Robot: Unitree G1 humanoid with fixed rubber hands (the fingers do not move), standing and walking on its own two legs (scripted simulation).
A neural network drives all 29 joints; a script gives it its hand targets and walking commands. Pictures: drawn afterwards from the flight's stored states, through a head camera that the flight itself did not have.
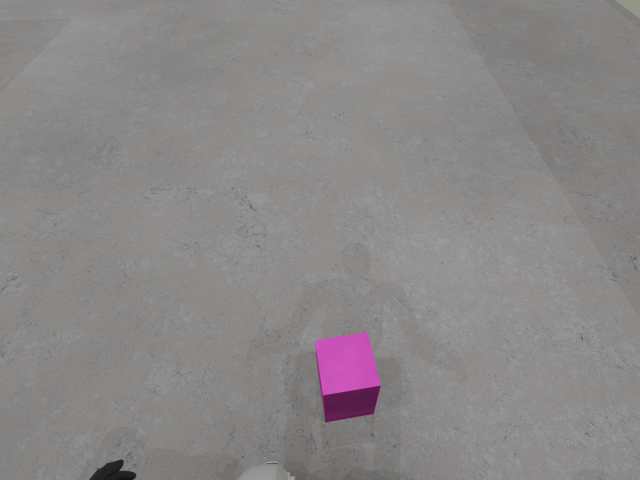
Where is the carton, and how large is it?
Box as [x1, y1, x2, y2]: [315, 332, 380, 421]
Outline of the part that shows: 366,332 315,340 317,368 325,421 373,413 380,385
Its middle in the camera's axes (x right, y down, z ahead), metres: +0.07 +0.40 +1.11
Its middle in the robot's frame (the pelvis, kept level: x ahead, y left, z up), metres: +0.47 -0.01 -0.64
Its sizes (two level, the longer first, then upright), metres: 0.149 0.146 0.240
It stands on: the floor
